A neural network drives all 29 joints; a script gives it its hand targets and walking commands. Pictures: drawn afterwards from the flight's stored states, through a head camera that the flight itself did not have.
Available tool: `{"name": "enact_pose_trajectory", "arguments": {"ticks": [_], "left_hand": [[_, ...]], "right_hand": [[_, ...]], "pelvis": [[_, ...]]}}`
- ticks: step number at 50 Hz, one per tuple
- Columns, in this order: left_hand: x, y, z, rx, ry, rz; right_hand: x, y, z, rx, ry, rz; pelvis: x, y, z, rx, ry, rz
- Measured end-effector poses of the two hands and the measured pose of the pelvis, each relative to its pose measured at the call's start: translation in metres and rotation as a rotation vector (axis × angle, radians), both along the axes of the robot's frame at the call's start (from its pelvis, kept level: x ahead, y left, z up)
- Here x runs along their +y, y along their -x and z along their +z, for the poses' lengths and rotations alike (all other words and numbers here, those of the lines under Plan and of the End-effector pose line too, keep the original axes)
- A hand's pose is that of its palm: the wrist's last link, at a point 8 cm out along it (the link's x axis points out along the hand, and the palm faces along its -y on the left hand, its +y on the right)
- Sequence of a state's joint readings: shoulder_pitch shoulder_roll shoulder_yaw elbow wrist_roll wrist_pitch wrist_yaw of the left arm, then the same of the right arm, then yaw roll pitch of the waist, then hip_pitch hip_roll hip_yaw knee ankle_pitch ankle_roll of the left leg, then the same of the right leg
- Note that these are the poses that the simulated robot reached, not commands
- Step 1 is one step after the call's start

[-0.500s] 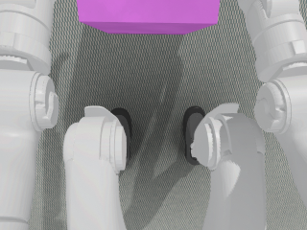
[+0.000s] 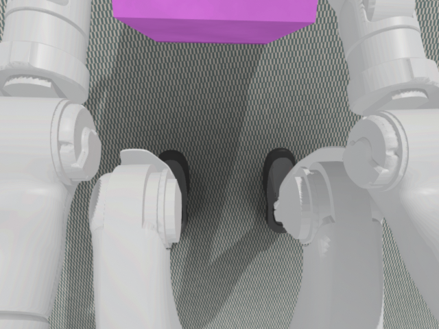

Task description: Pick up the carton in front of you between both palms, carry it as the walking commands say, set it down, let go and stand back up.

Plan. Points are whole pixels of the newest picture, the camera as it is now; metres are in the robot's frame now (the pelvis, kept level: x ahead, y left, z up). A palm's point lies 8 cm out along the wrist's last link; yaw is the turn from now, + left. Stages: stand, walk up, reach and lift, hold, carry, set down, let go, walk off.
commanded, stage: reach and lift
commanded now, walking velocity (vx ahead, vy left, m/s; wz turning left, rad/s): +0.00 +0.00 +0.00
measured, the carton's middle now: out of the picture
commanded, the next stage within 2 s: none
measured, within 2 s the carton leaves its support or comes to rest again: leaves its support in 0.16 s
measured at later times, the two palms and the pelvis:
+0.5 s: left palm out of the picture +0.51 +0.20 +0.01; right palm out of the picture +0.53 -0.10 +0.01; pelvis +0.00 -0.01 +0.07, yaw +3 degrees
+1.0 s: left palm out of the picture +0.48 +0.18 +0.14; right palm out of the picture +0.49 -0.12 +0.15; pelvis +0.02 -0.01 +0.19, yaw +3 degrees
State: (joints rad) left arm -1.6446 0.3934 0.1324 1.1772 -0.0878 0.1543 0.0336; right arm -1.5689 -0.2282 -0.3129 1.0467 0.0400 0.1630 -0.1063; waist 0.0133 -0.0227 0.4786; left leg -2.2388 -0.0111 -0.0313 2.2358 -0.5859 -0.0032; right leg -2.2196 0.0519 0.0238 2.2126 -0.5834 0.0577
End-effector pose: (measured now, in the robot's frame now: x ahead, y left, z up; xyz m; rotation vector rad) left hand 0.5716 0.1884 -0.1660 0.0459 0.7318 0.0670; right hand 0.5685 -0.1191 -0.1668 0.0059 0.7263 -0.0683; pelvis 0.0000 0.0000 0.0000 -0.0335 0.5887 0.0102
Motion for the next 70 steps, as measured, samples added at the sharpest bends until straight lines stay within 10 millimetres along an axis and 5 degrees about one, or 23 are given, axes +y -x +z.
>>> {"name": "enact_pose_trajectory", "arguments": {"ticks": [10,25,37,70], "left_hand": [[-0.007,0.009,0.013,-0.005,-0.019,0.062],[0.007,0.059,0.173,-0.02,0.016,0.13],[-0.009,0.069,0.229,-0.043,0.019,0.114],[-0.017,0.138,0.436,-0.037,0.038,0.154]], "right_hand": [[0.002,-0.002,0.024,-0.007,0.034,-0.025],[0.015,0.043,0.173,-0.022,0.001,-0.015],[0.0,0.057,0.232,-0.045,-0.001,-0.036],[-0.009,0.118,0.439,-0.038,-0.006,-0.016]], "pelvis": [[0.0,-0.007,0.0,0.039,-0.004,0.003],[-0.012,0.002,0.074,0.15,-0.004,0.047],[-0.012,0.007,0.122,0.171,-0.005,0.039],[-0.009,-0.053,0.296,-0.1,-0.03,0.05]]}}
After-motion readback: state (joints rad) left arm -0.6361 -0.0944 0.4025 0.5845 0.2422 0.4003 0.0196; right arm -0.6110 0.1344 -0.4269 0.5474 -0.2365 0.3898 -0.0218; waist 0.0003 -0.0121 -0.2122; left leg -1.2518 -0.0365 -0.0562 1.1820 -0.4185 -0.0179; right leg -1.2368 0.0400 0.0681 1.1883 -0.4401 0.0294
